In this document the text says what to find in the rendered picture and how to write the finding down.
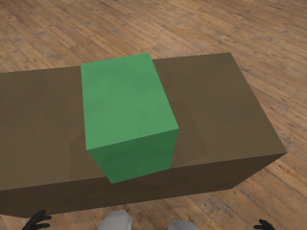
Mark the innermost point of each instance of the right robot hand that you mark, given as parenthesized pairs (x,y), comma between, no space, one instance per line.
(265,225)

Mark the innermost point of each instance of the right robot thigh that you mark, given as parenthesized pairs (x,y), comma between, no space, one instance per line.
(182,225)

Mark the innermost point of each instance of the pedestal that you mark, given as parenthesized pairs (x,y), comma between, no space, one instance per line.
(224,137)

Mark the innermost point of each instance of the left robot thigh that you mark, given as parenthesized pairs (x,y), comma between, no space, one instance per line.
(116,220)

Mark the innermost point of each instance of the left robot hand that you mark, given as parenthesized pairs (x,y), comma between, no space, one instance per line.
(38,217)

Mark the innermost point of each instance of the carton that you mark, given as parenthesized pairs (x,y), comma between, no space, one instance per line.
(130,128)

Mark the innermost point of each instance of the robot thigh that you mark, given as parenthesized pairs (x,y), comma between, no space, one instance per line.
(182,225)
(116,220)

